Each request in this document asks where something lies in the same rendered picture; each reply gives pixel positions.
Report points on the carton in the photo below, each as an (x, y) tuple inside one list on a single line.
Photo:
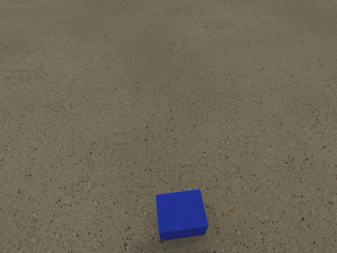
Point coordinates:
[(181, 215)]

